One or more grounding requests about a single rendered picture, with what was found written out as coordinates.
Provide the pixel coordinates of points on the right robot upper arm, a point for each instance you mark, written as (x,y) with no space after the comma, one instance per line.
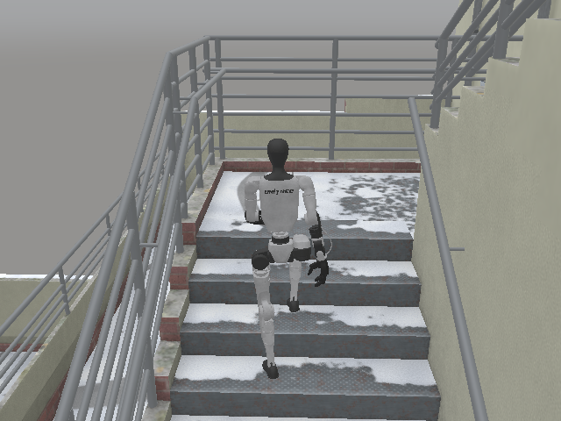
(309,199)

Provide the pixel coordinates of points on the right robot forearm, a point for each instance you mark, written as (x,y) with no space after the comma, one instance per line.
(317,240)

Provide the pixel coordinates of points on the left robot upper arm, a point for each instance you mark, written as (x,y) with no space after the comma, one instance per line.
(251,187)

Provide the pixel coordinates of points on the left robot thigh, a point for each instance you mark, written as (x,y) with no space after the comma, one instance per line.
(261,270)

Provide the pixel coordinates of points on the robot left shin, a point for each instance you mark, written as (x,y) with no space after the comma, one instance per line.
(267,335)

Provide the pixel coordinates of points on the robot left hand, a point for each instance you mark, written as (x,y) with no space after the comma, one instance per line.
(260,220)

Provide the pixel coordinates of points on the robot right hand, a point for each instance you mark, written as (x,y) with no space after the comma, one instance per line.
(323,264)

